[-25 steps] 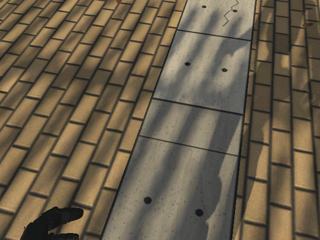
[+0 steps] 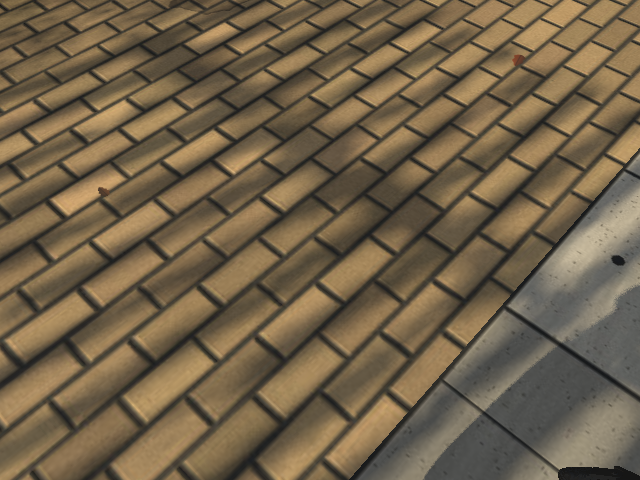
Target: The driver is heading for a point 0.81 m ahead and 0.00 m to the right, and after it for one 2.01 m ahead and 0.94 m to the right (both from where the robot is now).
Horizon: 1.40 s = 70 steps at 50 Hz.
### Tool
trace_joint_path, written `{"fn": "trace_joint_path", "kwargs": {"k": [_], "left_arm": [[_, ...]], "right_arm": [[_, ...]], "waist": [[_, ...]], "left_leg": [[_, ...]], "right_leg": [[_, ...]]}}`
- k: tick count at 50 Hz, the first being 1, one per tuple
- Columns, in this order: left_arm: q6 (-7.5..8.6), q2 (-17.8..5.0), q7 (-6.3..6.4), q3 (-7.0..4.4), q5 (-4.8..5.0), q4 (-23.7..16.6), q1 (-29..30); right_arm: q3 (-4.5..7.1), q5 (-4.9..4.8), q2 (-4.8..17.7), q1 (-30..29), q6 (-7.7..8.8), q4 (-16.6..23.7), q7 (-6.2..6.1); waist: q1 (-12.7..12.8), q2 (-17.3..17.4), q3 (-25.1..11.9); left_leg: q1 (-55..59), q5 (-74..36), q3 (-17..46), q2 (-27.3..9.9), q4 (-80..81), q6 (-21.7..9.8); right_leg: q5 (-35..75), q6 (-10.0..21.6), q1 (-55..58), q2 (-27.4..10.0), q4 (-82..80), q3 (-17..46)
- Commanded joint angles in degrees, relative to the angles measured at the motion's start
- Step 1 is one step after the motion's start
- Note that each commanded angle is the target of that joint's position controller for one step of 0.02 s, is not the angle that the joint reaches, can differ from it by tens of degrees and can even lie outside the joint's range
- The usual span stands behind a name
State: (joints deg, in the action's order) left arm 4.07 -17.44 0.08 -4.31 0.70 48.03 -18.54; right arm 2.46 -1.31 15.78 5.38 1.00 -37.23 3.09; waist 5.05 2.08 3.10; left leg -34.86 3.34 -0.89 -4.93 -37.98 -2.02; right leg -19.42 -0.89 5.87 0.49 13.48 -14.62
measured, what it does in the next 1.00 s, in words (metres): walks ahead: left foot, then right foot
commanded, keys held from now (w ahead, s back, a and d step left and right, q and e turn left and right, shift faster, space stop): w+q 0.22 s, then w+e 0.78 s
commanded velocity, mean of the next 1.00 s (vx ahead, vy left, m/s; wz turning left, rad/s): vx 0.50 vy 0.00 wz -0.07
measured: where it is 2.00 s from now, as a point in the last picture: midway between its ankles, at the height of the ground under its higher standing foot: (399, 253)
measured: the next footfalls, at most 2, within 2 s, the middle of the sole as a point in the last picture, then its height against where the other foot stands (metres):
left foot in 0.06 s outside the picture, level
right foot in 0.62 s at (380, 438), level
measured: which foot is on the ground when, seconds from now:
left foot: up 0.00-0.04, down 0.06-0.64, up 0.66-1.00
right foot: down 0.00-0.06, up 0.08-0.60, down 0.62-1.00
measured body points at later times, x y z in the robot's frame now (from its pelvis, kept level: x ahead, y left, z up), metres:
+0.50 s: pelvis +0.28 +0.04 +0.01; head +0.31 +0.05 +0.46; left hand +0.44 +0.31 -0.09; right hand +0.39 -0.23 -0.10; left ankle +0.17 +0.11 -0.73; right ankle +0.50 -0.08 -0.69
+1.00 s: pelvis +0.58 +0.03 +0.01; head +0.62 +0.02 +0.46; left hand +0.67 +0.32 -0.10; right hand +0.77 -0.23 -0.07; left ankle +0.78 +0.17 -0.69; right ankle +0.51 -0.05 -0.73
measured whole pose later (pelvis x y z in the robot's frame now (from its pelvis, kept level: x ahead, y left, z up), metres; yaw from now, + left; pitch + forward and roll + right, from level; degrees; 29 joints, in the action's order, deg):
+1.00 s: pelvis +0.58 +0.03 +0.01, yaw -9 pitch +2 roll +0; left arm 2.2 -17.2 0.6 -3.4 1.5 42.1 -19.6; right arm 1.4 0.1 16.6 3.9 5.6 -38.0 0.6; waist 4.5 1.8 1.9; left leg -34.0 -1.6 6.8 -2.2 -31.2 4.1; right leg -16.2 4.1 -7.0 6.8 22.0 10.0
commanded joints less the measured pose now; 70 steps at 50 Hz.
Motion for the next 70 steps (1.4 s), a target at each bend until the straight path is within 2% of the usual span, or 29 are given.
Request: {"fn": "trace_joint_path", "kwargs": {"k": [1,3,4,5,6,7,9,13,18,25,28,30,31,32,33,34,35,37,40,45,49,53,54,55,56,57,59,62,70], "left_arm": [[-0.5,-12.3,0.58,-3.09,0.99,-3.1,1.9],[-1.21,-12.2,0.86,-2.91,1.49,-3.7,3.1],[-0.85,-9.2,0.98,-1.68,-0.12,-4.6,1.6],[0.58,-1.6,0.28,0.71,-1.87,-7.9,-3.0],[2.45,-6.7,-0.41,0.06,-0.02,-8.5,3.4],[3.38,-8.9,-0.75,-0.54,1.86,-10.2,8.1],[3.97,-8.1,0.06,-0.49,-0.39,-9.4,7.9],[1.66,-6.1,-0.21,-0.25,-1.4,-7.7,4.3],[1.37,-3.3,-0.82,1.14,-0.48,-9.1,12.5],[1.92,-3.4,-3.17,1.57,0.69,-12.1,20.3],[1.86,-4.2,-4.06,1.15,0.38,-12.6,17.6],[1.41,-7.6,-3.59,-0.83,-0.01,-10.3,7.1],[1.11,-10.6,-2.99,-2.12,0.0,-9.0,-1.2],[1.02,-16.7,-2.59,-3.61,-0.11,-9.0,-6.1],[0.97,-12.1,-2.57,-2.52,0.72,-8.4,-7.9],[0.75,-9.3,-2.18,-1.62,0.52,-8.8,-5.4],[0.53,-8.5,-1.92,-1.38,0.22,-9.7,-1.9],[0.29,-6.6,-1.61,-0.53,-0.45,-11.1,3.0],[0.19,-7.2,-0.92,-0.72,-0.33,-11.8,4.8],[-0.54,-9.5,0.51,-1.57,0.52,-10.1,1.5],[-1.5,-9.2,0.92,-1.68,1.09,-8.6,-2.2],[-2.18,-7.8,0.97,-1.51,0.61,-9.0,-0.7],[-2.01,-5.2,0.69,-0.55,0.23,-9.5,-0.7],[-1.57,-1.2,0.54,0.69,0.02,-10.3,-5.0],[-1.14,-1.7,0.61,1.17,1.15,-11.6,-8.8],[-1.24,-7.1,0.7,-0.03,1.59,-10.5,-6.3],[-1.71,-8.0,0.61,-0.6,0.6,-11.9,1.7],[-2.39,-5.1,-0.09,-0.63,0.94,-12.4,1.9],[-2.11,-1.8,-1.65,0.55,0.5,-15.5,10.7]], "right_arm": [[1.95,0.16,5.9,-1.8,0.35,5.7,0.5],[4.83,-0.07,10.5,12.4,-0.22,2.4,-0.32],[6.71,-0.44,15.2,20.9,-0.97,0.4,-1.58],[6.97,-0.55,20.5,17.4,-0.21,1.5,-1.68],[5.4,-0.23,15.3,18.1,0.98,3.2,-1.12],[4.52,0.26,12.5,16.3,1.92,2.5,-0.88],[3.72,0.32,9.9,9.9,2.5,2.9,-1.08],[2.82,1.15,8.0,7.7,3.16,2.8,-2.19],[2.44,1.26,8.9,11.1,3.44,-0.6,-3.18],[2.78,1.26,10.3,15.2,3.09,-5.5,-3.11],[3.19,1.2,11.3,13.9,2.16,-5.9,-3.77],[3.2,1.41,11.9,12.2,1.19,-5.2,-4.47],[2.66,1.75,11.2,12.0,1.13,-4.3,-5.04],[0.7,2.66,5.4,18.8,2.5,-2.0,-4.28],[0.15,2.39,5.7,17.1,4.25,-2.6,-3.39],[1.08,-0.01,9.6,11.4,5.66,-0.9,-2.4],[0.84,-0.43,9.5,7.4,6.5,0.4,-2.16],[1.34,1.79,9.4,6.1,6.48,0.8,-2.58],[1.06,2.45,7.5,9.0,5.0,0.4,-2.98],[-0.17,2.26,4.4,-1.0,4.86,2.7,-3.16],[0.49,1.03,6.0,-5.6,5.69,3.9,-2.42],[2.28,0.82,8.9,1.0,6.59,2.2,-2.38],[3.1,1.63,10.8,6.8,6.86,1.5,-2.79],[4.05,2.72,14.6,13.7,6.72,0.9,-3.12],[4.71,1.76,15.6,17.9,5.72,-1.4,-2.62],[3.52,1.02,10.7,15.5,5.49,-0.5,-2.52],[2.44,1.71,7.6,10.6,4.93,-0.2,-2.72],[1.9,1.94,5.5,8.0,5.25,-1.4,-2.94],[3.16,1.42,9.5,8.8,4.98,-5.1,-3.28]], "waist": [[-3.7,-6.2,-0.5],[-12.1,-5.4,-8.7],[-15.0,1.5,-13.6],[-7.2,14.4,-18.4],[-11.7,6.3,-22.2],[-11.7,3.6,-13.8],[-6.8,-1.6,-6.5],[-3.8,0.0,-5.8],[-7.6,1.6,-2.4],[-10.8,0.4,2.1],[-8.4,1.6,-0.6],[-2.4,2.2,-8.2],[1.6,-0.1,-13.6],[-1.2,-13.3,-21.6],[0.5,-13.9,-25.8],[1.6,-10.1,-17.7],[0.6,-5.1,-11.6],[-3.5,-2.1,-4.9],[-6.1,-5.1,-4.2],[-2.4,-5.9,-2.8],[-0.9,-6.9,-3.3],[-5.5,-8.9,-5.1],[-8.5,-7.1,-10.2],[-9.0,2.9,-18.4],[-8.1,18.1,-22.0],[-9.1,9.8,-15.0],[-8.9,2.1,-4.9],[-6.5,5.1,-2.2],[-8.2,1.7,-0.5]], "left_leg": [[3.4,6.7,-4.1,3.6,1.2,-3.3],[23.7,5.5,-5.8,8.7,5.2,-6.9],[41.0,4.5,5.9,2.3,6.5,-10.2],[55.7,17.0,39.4,-11.0,13.7,-20.5],[56.4,22.7,47.6,-13.8,21.1,-20.7],[50.5,18.6,39.8,-12.5,22.5,-18.1],[36.1,5.0,27.9,-7.7,22.4,-15.1],[26.6,-11.1,18.0,-5.0,25.6,-15.0],[25.5,-10.7,7.9,-1.7,27.8,-10.5],[38.2,-8.9,5.8,-7.8,27.4,-9.4],[42.9,-27.7,3.3,-8.7,20.7,-7.5],[41.7,-46.4,0.0,-6.1,5.6,-5.3],[31.8,-39.0,-1.5,-4.5,-8.1,-3.1],[7.1,-3.5,-2.2,5.3,-31.8,1.7],[-4.3,28.2,6.0,10.3,-39.5,2.2],[-9.7,24.7,9.0,6.2,-41.0,1.1],[-9.8,20.3,7.9,3.6,-37.4,0.5],[-4.3,15.8,6.9,0.4,-27.9,1.3],[0.3,13.9,5.1,0.0,-21.2,4.4],[6.0,-4.7,3.6,3.3,0.0,6.9],[8.8,-7.2,5.7,5.2,8.2,6.2],[18.1,-0.5,5.6,4.8,13.0,2.0],[28.9,1.0,8.4,0.5,12.8,-0.7],[47.3,6.0,23.3,-11.0,12.6,-6.6],[55.1,21.5,45.5,-19.3,18.7,-12.5],[49.8,30.4,43.7,-18.0,21.0,-10.8],[37.0,18.5,27.9,-13.2,22.7,-8.0],[29.2,6.8,15.8,-9.0,26.4,-7.4],[31.1,-7.6,-0.3,-8.4,29.3,-7.7]], "right_leg": [[50.2,7.8,0.7,-17.2,5.7,3.5],[56.7,5.2,-5.2,-14.4,25.8,0.9],[35.7,2.5,-19.9,-11.5,43.6,1.0],[-14.5,-0.7,-43.7,0.8,61.7,8.4],[-15.0,0.2,-49.1,0.0,66.1,20.2],[-8.9,1.4,-52.8,-2.2,64.2,19.9],[-1.0,1.4,-47.2,-6.2,54.6,19.7],[5.6,-1.7,-40.3,-7.6,46.9,18.0],[24.5,-2.2,-40.4,-7.1,29.1,15.8],[24.2,2.2,-45.7,-4.5,18.0,16.0],[16.1,5.0,-42.1,-1.6,17.0,13.8],[14.4,7.6,-27.1,3.1,16.3,10.1],[17.8,10.4,-11.7,-0.4,16.4,16.4],[12.5,21.5,11.7,-15.5,15.7,44.4],[4.1,24.4,18.7,-19.5,6.1,62.0],[-0.3,21.0,13.6,-17.9,4.2,54.7],[1.5,19.0,5.1,-15.8,3.2,48.2],[12.5,17.5,-9.0,-11.8,0.6,40.1],[21.9,18.2,-17.3,-9.1,-1.3,34.7],[19.5,14.2,-23.6,-4.2,-0.4,28.7],[14.0,12.6,-18.8,-6.0,3.6,34.1],[14.8,9.8,-15.3,-6.5,12.3,38.8],[14.3,8.0,-18.2,-3.6,21.5,36.1],[2.4,4.7,-31.0,2.8,38.8,28.9],[-15.1,2.7,-45.6,4.7,53.3,24.4],[-11.6,2.1,-50.3,0.8,58.9,25.9],[-3.2,1.4,-49.6,-2.6,58.3,22.9],[1.5,1.0,-45.0,-5.7,53.5,21.3],[18.8,0.1,-45.5,-6.3,33.4,17.6]]}}
Keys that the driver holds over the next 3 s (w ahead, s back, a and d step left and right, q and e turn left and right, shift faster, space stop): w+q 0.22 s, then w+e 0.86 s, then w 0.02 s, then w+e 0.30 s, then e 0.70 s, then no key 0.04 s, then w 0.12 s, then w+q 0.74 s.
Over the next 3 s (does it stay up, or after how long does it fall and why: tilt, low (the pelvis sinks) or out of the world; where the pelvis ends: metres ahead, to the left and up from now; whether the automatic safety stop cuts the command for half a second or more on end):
stays up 1.22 -0.24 -0.01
